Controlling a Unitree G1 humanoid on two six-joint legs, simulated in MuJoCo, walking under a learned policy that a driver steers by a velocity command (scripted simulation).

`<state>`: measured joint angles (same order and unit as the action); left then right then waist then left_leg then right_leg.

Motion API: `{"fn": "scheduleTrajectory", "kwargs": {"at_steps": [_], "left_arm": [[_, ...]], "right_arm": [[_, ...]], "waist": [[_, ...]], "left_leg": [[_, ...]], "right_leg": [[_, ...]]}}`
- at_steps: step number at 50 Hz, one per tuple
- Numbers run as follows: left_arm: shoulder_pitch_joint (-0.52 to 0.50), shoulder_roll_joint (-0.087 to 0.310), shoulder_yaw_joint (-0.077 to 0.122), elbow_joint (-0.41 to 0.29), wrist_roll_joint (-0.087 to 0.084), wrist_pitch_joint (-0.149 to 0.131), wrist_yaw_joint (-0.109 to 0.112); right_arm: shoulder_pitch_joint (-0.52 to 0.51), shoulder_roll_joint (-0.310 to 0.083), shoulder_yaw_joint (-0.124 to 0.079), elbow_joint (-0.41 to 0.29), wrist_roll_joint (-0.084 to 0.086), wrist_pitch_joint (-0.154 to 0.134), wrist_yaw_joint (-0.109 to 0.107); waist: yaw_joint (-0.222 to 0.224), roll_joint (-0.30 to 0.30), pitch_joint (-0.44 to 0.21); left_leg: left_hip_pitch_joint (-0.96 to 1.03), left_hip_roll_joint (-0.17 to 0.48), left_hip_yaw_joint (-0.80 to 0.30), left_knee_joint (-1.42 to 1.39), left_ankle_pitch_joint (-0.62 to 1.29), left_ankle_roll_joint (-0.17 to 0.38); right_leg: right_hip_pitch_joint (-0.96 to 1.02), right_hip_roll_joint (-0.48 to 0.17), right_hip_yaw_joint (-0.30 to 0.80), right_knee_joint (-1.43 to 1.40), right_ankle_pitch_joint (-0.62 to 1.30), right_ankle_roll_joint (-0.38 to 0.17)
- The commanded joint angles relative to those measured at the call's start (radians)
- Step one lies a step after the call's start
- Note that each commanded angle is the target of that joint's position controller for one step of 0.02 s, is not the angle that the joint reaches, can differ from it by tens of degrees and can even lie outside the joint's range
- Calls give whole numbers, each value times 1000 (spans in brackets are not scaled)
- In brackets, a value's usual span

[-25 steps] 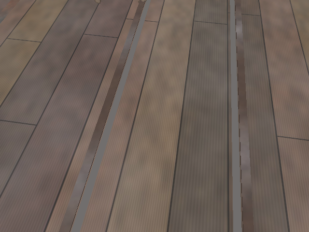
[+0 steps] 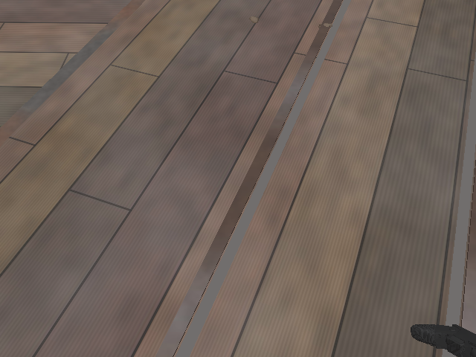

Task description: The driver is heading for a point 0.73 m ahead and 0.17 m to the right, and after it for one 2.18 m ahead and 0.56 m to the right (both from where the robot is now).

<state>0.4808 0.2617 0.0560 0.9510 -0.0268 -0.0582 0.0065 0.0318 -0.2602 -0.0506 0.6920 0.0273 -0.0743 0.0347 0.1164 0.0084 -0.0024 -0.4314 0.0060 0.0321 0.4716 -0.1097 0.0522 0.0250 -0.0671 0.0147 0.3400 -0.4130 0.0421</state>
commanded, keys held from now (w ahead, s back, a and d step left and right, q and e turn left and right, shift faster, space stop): w+e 0.78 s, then w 0.14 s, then no key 0.08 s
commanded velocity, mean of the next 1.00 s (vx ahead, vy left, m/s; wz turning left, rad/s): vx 0.48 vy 0.00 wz -0.40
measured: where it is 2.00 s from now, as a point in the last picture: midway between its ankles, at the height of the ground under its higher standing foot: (328, 290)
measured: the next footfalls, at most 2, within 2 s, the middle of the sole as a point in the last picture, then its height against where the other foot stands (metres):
right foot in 0.52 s outside the picture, level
left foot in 1.00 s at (296, 262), level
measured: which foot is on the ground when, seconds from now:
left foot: down 0.00-0.54, up 0.56-0.98, down 1.00-1.00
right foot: down 0.00-0.00, up 0.02-0.50, down 0.52-1.00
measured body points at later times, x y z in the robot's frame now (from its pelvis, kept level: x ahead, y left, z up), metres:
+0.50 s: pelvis +0.27 -0.01 -0.01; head +0.30 -0.03 +0.44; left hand +0.52 +0.17 -0.10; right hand +0.22 -0.29 -0.15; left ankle +0.09 +0.12 -0.73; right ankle +0.40 -0.13 -0.72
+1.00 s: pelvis +0.56 -0.07 +0.00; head +0.58 -0.09 +0.45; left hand +0.74 +0.17 -0.11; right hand +0.66 -0.39 -0.08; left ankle +0.73 -0.02 -0.73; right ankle +0.40 -0.13 -0.73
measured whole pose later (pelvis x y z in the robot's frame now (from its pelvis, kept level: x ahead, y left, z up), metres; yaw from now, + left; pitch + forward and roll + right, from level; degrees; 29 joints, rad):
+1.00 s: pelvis +0.56 -0.07 +0.00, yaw -27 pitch +2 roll -1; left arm 0.36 0.29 0.07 0.73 -0.01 -0.04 0.01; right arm 0.06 -0.28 -0.04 0.70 -0.02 -0.12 0.03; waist 0.07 0.03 0.00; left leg -0.48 0.01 -0.02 0.47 0.01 0.01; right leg -0.07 0.09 0.18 0.50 -0.45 -0.05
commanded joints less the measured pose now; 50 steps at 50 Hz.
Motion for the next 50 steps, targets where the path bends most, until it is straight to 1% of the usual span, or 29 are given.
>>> {"fn": "scheduleTrajectory", "kwargs": {"at_steps": [1, 2, 3, 4, 5, 6, 8, 11, 14, 17, 20, 23, 24, 25, 26, 27, 28, 29, 30, 31, 32, 33, 36, 38, 41, 45, 48, 49, 50], "left_arm": [[-62, 88, 5, -103, 25, -22, 2], [-6, 34, -13, -111, 8, -47, 2], [-73, 144, 19, -111, -21, -56, -1], [-130, 162, 26, -125, -27, -57, -4], [-152, 144, 27, -119, -16, -52, 0], [-157, 128, 30, -118, -6, -41, 2], [-130, 76, 24, -111, -6, -15, -2], [-170, 63, 26, -140, -1, 3, -1], [-254, 58, 20, -176, 5, -3, -15], [-380, 38, 3, -227, 10, -7, -38], [-461, 42, -2, -285, 7, -6, -60], [-447, 83, 16, -323, 5, -1, -77], [-386, 110, 30, -320, 3, 3, -77], [-260, 153, 54, -296, 1, 6, -72], [-95, 220, 88, -261, 1, 12, -55], [-48, 328, 111, -253, -1, 17, -36], [-39, 304, 95, -284, 3, 6, -39], [-57, 237, 76, -279, 14, -2, -40], [-114, 206, 67, -283, 11, -8, -39], [-189, 179, 59, -297, 10, -10, -38], [-241, 149, 48, -317, 20, -11, -35], [-264, 140, 44, -332, 27, -10, -32], [-251, 167, 52, -330, 19, -16, -18], [-224, 184, 57, -321, 15, -12, -4], [-184, 177, 54, -306, 10, -3, 4], [-111, 169, 50, -268, 6, -1, 1], [-121, 168, 50, -259, 15, 12, 5], [-139, 152, 45, -265, 16, 16, 8], [-149, 118, 31, -287, 25, 15, 10]], "right_arm": [[408, -263, -91, 31, -28, -3, -30], [440, -276, -87, 49, -27, 3, -22], [392, -190, -63, 50, -25, -1, -21], [322, -147, -48, 44, -20, -4, -21], [251, -119, -38, 37, -24, -8, -19], [207, -96, -32, 36, -30, -14, -14], [174, -76, -32, 53, -37, -28, -12], [186, -94, -40, 83, -45, -44, -18], [185, -112, -42, 99, -44, -45, -29], [230, -140, -48, 120, -33, -40, -41], [286, -162, -55, 146, -19, -17, -47], [282, -202, -64, 142, -15, 12, -59], [279, -217, -67, 137, -16, 23, -64], [268, -226, -67, 133, -15, 32, -69], [260, -219, -61, 120, -17, 29, -74], [351, -83, -20, 73, -50, 7, -59], [326, -91, -6, 54, -31, -40, -40], [202, -160, -27, 22, 10, -66, -25], [163, -152, -21, 6, 14, -79, -24], [158, -143, -23, 15, -7, -80, -32], [172, -157, -32, 22, -23, -69, -38], [191, -157, -36, 22, -29, -54, -37], [181, -121, -29, 6, -45, -25, -42], [99, -101, -20, -20, -47, -21, -44], [-1, -78, -6, -38, -37, -30, -31], [-71, -112, -12, -62, -22, -47, -10], [-18, -143, -28, -58, -35, -60, -5], [57, -157, -38, -38, -48, -67, -8], [159, -200, -48, -30, -68, -75, -11]], "waist": [[-261, 79, -287], [-233, 305, -382], [-239, 192, -237], [-214, 155, -125], [-182, 95, -68], [-154, 104, -16], [-112, 115, 11], [-97, 63, 43], [-108, 47, 68], [-156, 18, 103], [-179, 10, 117], [-140, 56, 52], [-101, 81, 2], [-29, 87, -67], [57, 44, -151], [-22, -206, -254], [-17, -188, -415], [20, -108, -314], [-15, -51, -182], [-66, 16, -104], [-105, 4, -66], [-131, -17, -55], [-143, -33, -33], [-118, -47, -9], [-66, -85, -7], [-29, -101, 6], [-71, -133, 8], [-113, -130, -33], [-157, -90, -149]], "left_leg": [[797, 275, -344, 1, -49, 154], [874, 428, -715, -152, -225, 259], [758, 388, -631, -179, -292, 222], [628, 345, -475, -198, -254, 177], [509, 297, -378, -234, -192, 151], [418, 263, -296, -270, -117, 139], [323, 234, -185, -317, 7, 131], [300, 237, -79, -345, 162, 142], [292, 210, 28, -361, 211, 121], [322, 222, 90, -379, 222, 108], [470, 262, 120, -323, 312, 95], [566, 275, 161, -160, 728, 64], [575, 270, 171, -47, 883, 53], [529, 252, 182, 131, 932, 35], [350, 212, 190, 389, 766, -3], [-87, 52, 164, 777, -67, -67], [-275, -71, -80, 961, -497, -70], [-370, -7, -151, 970, -417, -47], [-374, 38, -136, 885, -329, -30], [-322, 77, -125, 789, -276, -33], [-247, 103, -124, 727, -243, -40], [-194, 112, -125, 698, -223, -50], [-161, 107, -92, 567, -148, -101], [-165, 89, -83, 417, -15, -123], [-89, 43, -67, 180, 189, -126], [-82, 30, -83, 67, 198, -93], [-31, 7, -63, -1, 96, -39], [75, -7, -40, -48, 154, -11], [283, 94, -114, 5, 403, 41]], "right_leg": [[-508, -34, -27, 602, 384, -72], [-730, 80, 48, 828, -173, -56], [-818, 20, 110, 936, -131, -66], [-832, -22, 90, 926, -32, -81], [-791, -54, 76, 883, 52, -80], [-757, -74, 77, 841, 109, -76], [-694, -86, 80, 823, 175, -71], [-750, -75, 106, 759, 270, -52], [-734, -54, 84, 551, 445, -52], [-703, -37, 8, 391, 534, -69], [-754, -25, -22, 309, 474, -99], [-656, 51, -105, 291, 321, -146], [-564, 91, -132, 300, 264, -168], [-386, 130, -141, 272, 259, -197], [-95, 116, -58, 215, 304, -241], [287, -142, 423, 196, 232, -393], [425, -280, 860, 14, 129, -512], [366, -246, 731, -28, 137, -439], [208, -204, 586, -34, 198, -395], [46, -159, 481, -42, 289, -362], [-74, -127, 407, -64, 384, -348], [-149, -107, 380, -88, 422, -347], [-271, -72, 291, -117, 521, -352], [-306, -38, 245, -116, 498, -325], [-317, -2, 203, -96, 386, -274], [-205, -68, 279, -35, 315, -261], [-112, -90, 323, 80, 496, -223], [-101, -45, 297, 176, 645, -191], [-162, 13, 252, 354, 625, -144]]}}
